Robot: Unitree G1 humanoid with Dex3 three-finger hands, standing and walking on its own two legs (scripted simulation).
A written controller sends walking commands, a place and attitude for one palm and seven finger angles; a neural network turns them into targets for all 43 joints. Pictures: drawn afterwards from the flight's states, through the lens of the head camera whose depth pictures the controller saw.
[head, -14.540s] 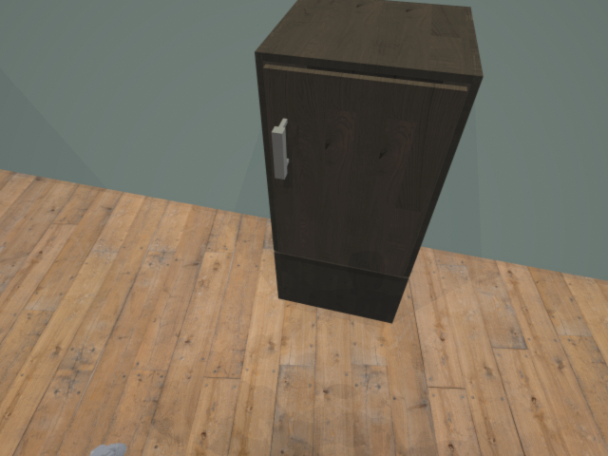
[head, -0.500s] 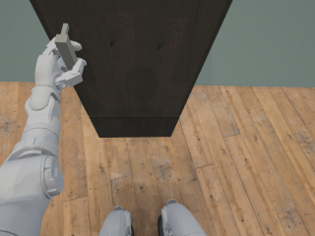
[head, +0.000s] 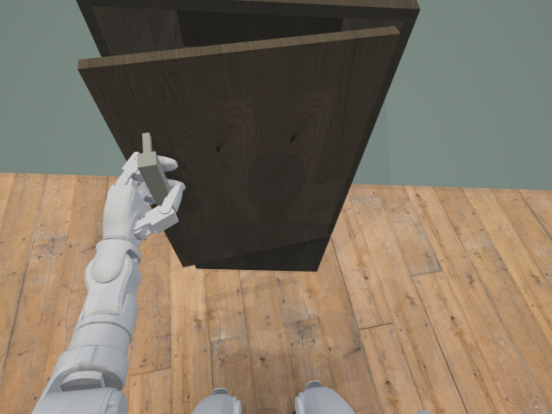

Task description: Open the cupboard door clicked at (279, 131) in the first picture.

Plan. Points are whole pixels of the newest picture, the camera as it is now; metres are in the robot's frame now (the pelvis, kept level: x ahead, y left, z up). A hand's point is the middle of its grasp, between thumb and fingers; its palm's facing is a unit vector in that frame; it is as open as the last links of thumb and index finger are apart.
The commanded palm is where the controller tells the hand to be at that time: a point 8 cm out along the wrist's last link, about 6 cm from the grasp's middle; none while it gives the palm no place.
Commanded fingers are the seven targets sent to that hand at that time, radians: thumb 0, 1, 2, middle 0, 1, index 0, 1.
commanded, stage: pull the door open along its arc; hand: left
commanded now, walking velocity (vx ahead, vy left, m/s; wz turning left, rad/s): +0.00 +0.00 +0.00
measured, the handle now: (158, 175) +0.46 +0.17 +0.05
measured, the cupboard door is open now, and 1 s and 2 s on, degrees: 15 45 49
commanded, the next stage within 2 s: open thumb and fingers to let go in 0.56 s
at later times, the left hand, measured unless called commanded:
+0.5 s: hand (230, 283) +0.29 +0.06 +0.04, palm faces +0.38 -0.93 +0.01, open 6.4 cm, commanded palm +0.22 +0.08 +0.04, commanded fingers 0.00 0.90 0.90 -0.40 -1.35 -0.40 -1.35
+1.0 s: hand (248, 300) +0.27 +0.03 +0.04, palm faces +0.34 -0.94 -0.01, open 8.7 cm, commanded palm +0.22 +0.08 +0.04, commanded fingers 0.00 -0.36 0.36 -0.31 -1.22 -0.31 -1.22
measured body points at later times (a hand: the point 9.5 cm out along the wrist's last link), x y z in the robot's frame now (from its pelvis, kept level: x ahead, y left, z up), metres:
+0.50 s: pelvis -0.01 -0.03 +0.00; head +0.04 -0.04 +0.45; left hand +0.26 +0.10 +0.05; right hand +0.17 -0.23 -0.11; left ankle -0.01 +0.09 -0.67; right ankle +0.01 -0.10 -0.67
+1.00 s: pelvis -0.01 -0.05 +0.00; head +0.04 -0.07 +0.44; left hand +0.24 +0.08 +0.04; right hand +0.18 -0.24 -0.11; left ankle -0.01 +0.09 -0.67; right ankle +0.01 -0.10 -0.67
